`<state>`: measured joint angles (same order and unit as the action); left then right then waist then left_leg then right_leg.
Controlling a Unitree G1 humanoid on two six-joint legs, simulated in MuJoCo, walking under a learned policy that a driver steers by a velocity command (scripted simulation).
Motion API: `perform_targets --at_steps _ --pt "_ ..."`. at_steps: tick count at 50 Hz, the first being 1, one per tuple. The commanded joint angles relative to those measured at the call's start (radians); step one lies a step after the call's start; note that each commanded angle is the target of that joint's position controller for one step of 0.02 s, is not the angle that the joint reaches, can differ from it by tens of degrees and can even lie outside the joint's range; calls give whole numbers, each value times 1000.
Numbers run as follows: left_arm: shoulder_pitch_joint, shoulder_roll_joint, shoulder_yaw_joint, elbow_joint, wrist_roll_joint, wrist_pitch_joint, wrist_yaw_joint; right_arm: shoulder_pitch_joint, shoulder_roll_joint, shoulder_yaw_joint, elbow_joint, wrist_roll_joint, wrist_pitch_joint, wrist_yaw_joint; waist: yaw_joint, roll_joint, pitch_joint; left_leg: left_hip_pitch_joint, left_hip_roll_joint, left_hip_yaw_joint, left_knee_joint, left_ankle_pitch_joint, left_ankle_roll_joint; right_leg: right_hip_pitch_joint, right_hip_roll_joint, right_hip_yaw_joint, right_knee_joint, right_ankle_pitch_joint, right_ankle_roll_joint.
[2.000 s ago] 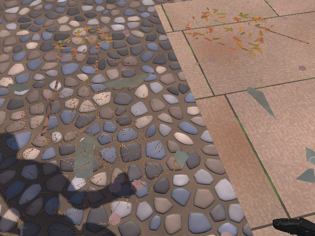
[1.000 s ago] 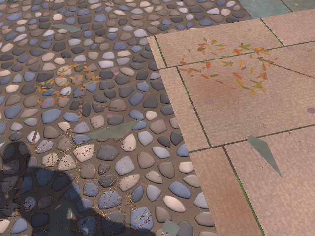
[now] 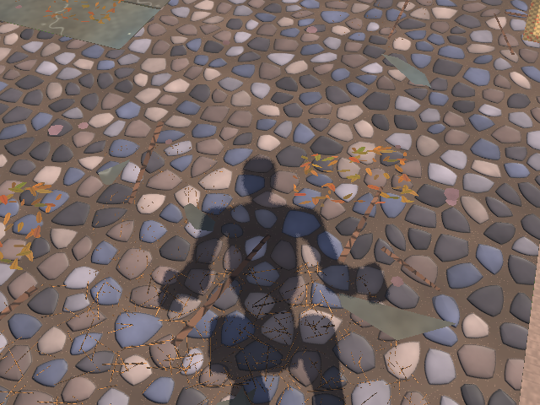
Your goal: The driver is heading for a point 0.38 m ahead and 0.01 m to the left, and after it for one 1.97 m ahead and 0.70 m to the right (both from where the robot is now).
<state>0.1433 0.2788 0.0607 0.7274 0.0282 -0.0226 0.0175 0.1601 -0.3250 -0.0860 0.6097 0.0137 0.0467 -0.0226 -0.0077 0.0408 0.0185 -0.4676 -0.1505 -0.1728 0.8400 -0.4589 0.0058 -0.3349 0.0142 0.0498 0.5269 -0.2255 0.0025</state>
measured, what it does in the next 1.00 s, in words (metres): steps on the spot: left foot, then right foot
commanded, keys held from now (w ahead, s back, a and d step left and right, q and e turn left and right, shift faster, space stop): q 0.32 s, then no key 0.26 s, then w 0.08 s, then w+e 0.34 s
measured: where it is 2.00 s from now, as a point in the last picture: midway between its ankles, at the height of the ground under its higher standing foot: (281, 326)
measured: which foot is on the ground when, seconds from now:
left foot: up 0.00-0.32, down 0.34-0.78, up 0.80-1.00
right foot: down 0.00-0.34, up 0.36-0.76, down 0.78-1.00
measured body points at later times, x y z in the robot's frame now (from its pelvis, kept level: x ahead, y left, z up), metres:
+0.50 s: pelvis -0.01 +0.04 +0.01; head +0.02 +0.08 +0.45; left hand +0.05 +0.36 -0.11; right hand +0.23 -0.18 -0.06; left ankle -0.02 +0.13 -0.73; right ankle +0.02 -0.11 -0.65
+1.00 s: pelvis +0.08 +0.04 +0.02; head +0.10 +0.02 +0.46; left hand +0.02 +0.32 -0.10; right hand +0.31 -0.18 -0.08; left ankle +0.12 +0.21 -0.68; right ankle +0.02 -0.08 -0.73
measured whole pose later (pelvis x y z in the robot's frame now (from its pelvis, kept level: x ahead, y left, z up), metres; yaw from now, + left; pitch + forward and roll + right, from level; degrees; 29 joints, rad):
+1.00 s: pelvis +0.08 +0.04 +0.02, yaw +9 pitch +2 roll +2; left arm 0.44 0.25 0.04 0.83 -0.02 -0.05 0.01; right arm 0.13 -0.31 -0.07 0.68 0.01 -0.09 0.03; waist 0.06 0.03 0.01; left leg -0.53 0.01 -0.03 0.80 -0.23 -0.02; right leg -0.06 0.01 0.09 0.31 -0.28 -0.04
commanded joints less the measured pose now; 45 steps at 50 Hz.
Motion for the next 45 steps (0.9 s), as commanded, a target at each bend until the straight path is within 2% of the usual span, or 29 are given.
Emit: perform_targets --at_steps 1,2,3,4,6,9,12,13,15,16,17,18,19,20,21,22,23,25,29,31,33,36,38,39,40,41,42,43,45 --pt "-56 128 37 -93 -6 -5 13 79 -163 -60 -34 4 -3 -2 -26 -159 -92 -158 80 28 358 -57 -65 201 -322 260 -164 416 -211" --pt "-65 119 33 -94 -20 -2 16 75 -141 -55 -34 1 8 -4 -18 -157 -78 -182 89 39 392 -10 -81 208 -298 211 -159 411 -195" --pt "-60 120 31 -92 -22 4 20 68 -106 -44 -36 6 14 0 -13 -160 -67 -176 96 65 385 18 -91 199 -273 157 -166 422 -191" --pt "-48 126 33 -89 -18 10 22 45 -85 -37 -48 11 17 3 -1 -175 -59 -171 102 98 344 45 -98 202 -252 114 -178 413 -191" --pt "-15 142 41 -81 -11 22 28 -13 -62 -26 -77 16 15 6 34 -212 -71 -172 126 130 236 61 -110 260 -262 84 -183 411 -207" --pt "-14 181 56 -78 -17 31 24 -43 -47 -15 -101 8 13 19 52 -235 -101 -62 163 166 68 53 -101 261 -292 41 -179 413 -215" --pt "-18 204 65 -72 -31 31 11 -30 -67 -21 -104 8 17 30 51 -250 -105 38 162 210 -68 68 -75 240 -317 17 -169 396 -211" --pt "-18 208 67 -69 -37 30 8 -21 -72 -24 -104 9 20 34 46 -249 -101 62 159 219 -121 85 -61 240 -324 13 -157 382 -204" --pt "-37 209 68 -62 -56 28 7 34 -69 -31 -86 9 21 41 4 -231 -99 172 139 250 -312 212 -14 205 -315 -24 -93 335 -160" --pt "-6 182 62 -46 -60 26 5 72 -83 -41 -71 6 21 37 -7 -192 -106 279 121 238 -407 296 19 146 -288 -65 -22 262 -108" --pt "41 133 49 -34 -38 23 -1 105 -144 -59 -71 6 16 26 -1 -17 -123 454 228 63 -467 543 72 -22 -216 -151 162 69 -20" --pt "5 72 20 -95 10 19 -5 91 -259 -75 -100 -14 9 13 17 302 -118 537 503 -303 -464 848 257 -319 -69 -192 431 -418 73" --pt "-84 131 38 -102 -10 16 6 130 -195 -57 -96 -46 -16 21 -76 187 -180 464 546 -321 -484 805 360 -325 -57 -36 605 -467 77" --pt "-87 154 47 -95 -32 21 8 95 -162 -40 -81 -48 -33 21 -47 127 -142 422 491 -220 -486 738 320 -321 -77 -11 655 -400 65" --pt "-64 148 49 -74 -34 27 13 38 -134 -33 -75 -31 -41 17 -18 93 -117 396 427 -150 -486 655 260 -314 -87 -3 636 -323 60" --pt "-50 151 52 -59 -27 32 18 -4 -107 -21 -75 -15 -41 13 -4 87 -103 382 396 -113 -485 634 225 -308 -92 0 612 -261 65" --pt "-29 148 52 -49 -22 35 18 -29 -96 -11 -73 -12 -41 7 12 97 -103 341 372 -79 -487 681 218 -258 -81 -9 621 -204 74" --pt "6 127 46 -35 -28 36 13 -41 -73 1 -66 -24 -41 1 28 93 -121 321 349 -41 -493 692 218 -192 -69 -18 583 -140 86" --pt "-29 83 22 -42 -28 39 6 -36 -73 3 -41 -26 -40 -1 -1 98 -96 319 340 -47 -497 557 217 -99 -77 -20 315 -133 84" --pt "-31 94 19 -42 -32 36 -1 1 -86 1 -17 -24 -37 5 -27 107 -87 295 338 -91 -550 212 230 -50 -64 -45 223 -149 71" --pt "-40 122 24 -47 -43 25 -7 31 -125 -7 7 -14 -36 12 -45 133 -22 267 359 -180 -603 -54 238 -66 -40 -73 181 -199 45" --pt "9 102 15 -19 -54 -4 -22 27 -124 -5 27 -2 -45 12 -18 84 9 237 375 -190 -605 -160 218 4 -35 -93 48 -153 -23" --pt "97 83 10 28 -49 -22 -28 -3 -98 3 32 -1 -54 13 33 53 -1 150 329 -121 -555 -151 178 171 -18 -101 -69 -88 -73" --pt "161 95 12 50 -49 -29 -28 -37 -57 14 22 -9 -64 14 59 16 -8 84 285 -59 -455 -101 139 255 -66 -21 -105 -114 -106" --pt "245 160 24 68 -48 -36 -22 -80 10 30 -10 -21 -79 20 73 -147 -30 -63 171 101 -201 -33 66 357 -215 226 -196 -245 -181" --pt "267 251 51 70 -42 -43 -30 -119 -25 19 -48 -6 -105 19 81 -312 38 -244 80 199 -37 -75 21 363 -372 574 -339 -364 -310" --pt "256 209 41 55 -32 -54 -28 -149 -86 0 -52 11 -123 19 96 -246 93 -343 129 122 103 -124 12 370 -404 640 -377 -371 -342" --pt "236 178 32 49 -32 -63 -23 -129 -90 -4 -40 19 -136 27 72 -206 97 -384 161 93 155 -49 18 397 -371 575 -366 -341 -312" --pt "233 163 29 39 -47 -63 -16 -127 -79 -5 -26 -2 -150 38 68 -152 77 -420 185 105 133 93 9 452 -304 449 -356 -173 -263"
